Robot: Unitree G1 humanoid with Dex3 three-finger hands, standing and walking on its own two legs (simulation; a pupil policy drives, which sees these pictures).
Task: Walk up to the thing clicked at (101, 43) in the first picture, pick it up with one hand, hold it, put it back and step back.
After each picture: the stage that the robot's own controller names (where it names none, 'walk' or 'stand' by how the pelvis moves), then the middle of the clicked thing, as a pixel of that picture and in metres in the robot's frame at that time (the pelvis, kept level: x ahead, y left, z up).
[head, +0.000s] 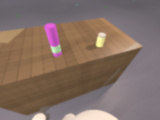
stand; (100, 40) +0.71 -0.05 +0.07
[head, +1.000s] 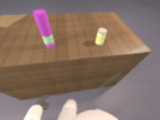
sink last; (100, 36) +0.65 -0.03 +0.10
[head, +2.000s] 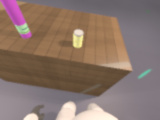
rise first; (78, 39) +0.55 +0.16 +0.11
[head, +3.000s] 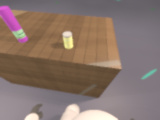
stand; (68, 40) +0.56 +0.22 +0.11
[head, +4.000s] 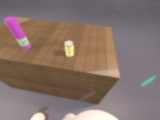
stand; (69, 48) +0.53 +0.21 +0.07
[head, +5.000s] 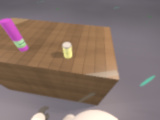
stand; (67, 50) +0.51 +0.22 +0.07
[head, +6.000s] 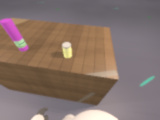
stand; (67, 50) +0.51 +0.22 +0.07
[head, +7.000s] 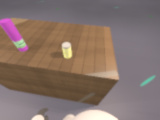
stand; (67, 50) +0.51 +0.22 +0.07
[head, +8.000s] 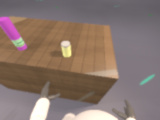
rise first; (66, 49) +0.51 +0.23 +0.07
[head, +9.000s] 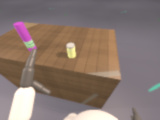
go down; (71, 50) +0.52 +0.23 +0.07
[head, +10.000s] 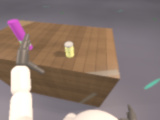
go down; (69, 49) +0.53 +0.22 +0.08
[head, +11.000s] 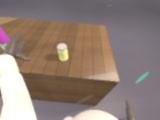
go down; (62, 52) +0.47 +0.22 +0.08
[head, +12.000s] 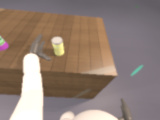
close in; (58, 46) +0.49 +0.23 +0.09
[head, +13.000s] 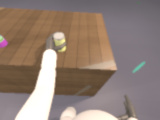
close; (60, 42) +0.51 +0.21 +0.12
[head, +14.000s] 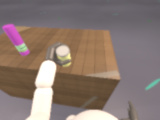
lift; (64, 56) +0.33 +0.17 +0.21
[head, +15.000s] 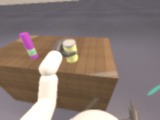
lift; (70, 51) +0.33 +0.14 +0.27
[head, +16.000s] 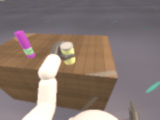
hold; (68, 53) +0.34 +0.16 +0.25
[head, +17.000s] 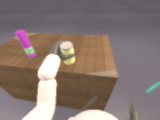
hold; (67, 53) +0.33 +0.16 +0.25
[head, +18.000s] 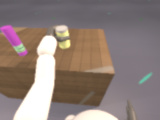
crouch; (63, 37) +0.44 +0.19 +0.27
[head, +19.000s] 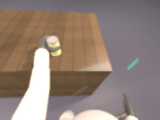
lower; (54, 46) +0.49 +0.22 +0.10
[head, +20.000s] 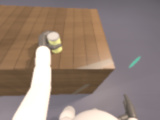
lower; (55, 43) +0.49 +0.21 +0.12
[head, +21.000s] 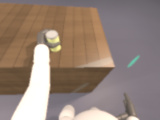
lower; (53, 41) +0.50 +0.22 +0.12
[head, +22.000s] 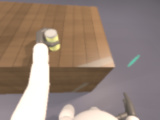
lower; (52, 40) +0.50 +0.22 +0.12
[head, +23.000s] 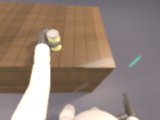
rest; (54, 40) +0.50 +0.22 +0.12
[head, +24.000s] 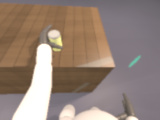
withdraw; (55, 41) +0.50 +0.21 +0.12
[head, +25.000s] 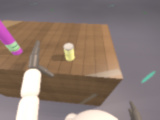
sink last; (69, 52) +0.47 +0.19 +0.10
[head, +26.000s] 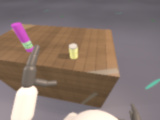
stand; (73, 51) +0.52 +0.21 +0.08
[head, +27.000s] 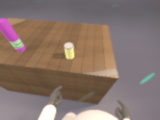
stand; (69, 51) +0.49 +0.21 +0.07
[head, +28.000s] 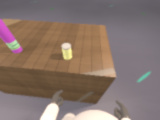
stand; (67, 51) +0.49 +0.21 +0.07
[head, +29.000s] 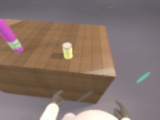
stand; (67, 51) +0.50 +0.21 +0.07
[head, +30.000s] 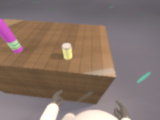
stand; (67, 51) +0.49 +0.21 +0.07
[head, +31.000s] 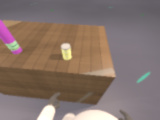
stand; (66, 51) +0.49 +0.21 +0.08
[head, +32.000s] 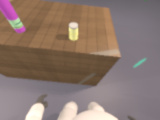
walk; (73, 31) +0.62 +0.18 +0.09
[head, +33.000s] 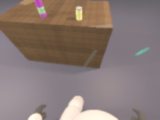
walk; (79, 13) +1.00 +0.26 +0.10
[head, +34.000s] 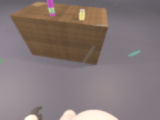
stand; (82, 14) +1.24 +0.21 +0.09
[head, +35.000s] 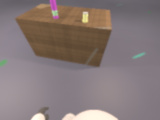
stand; (85, 17) +1.21 +0.17 +0.07
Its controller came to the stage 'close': yes
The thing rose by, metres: 0.21
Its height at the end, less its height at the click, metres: +0.00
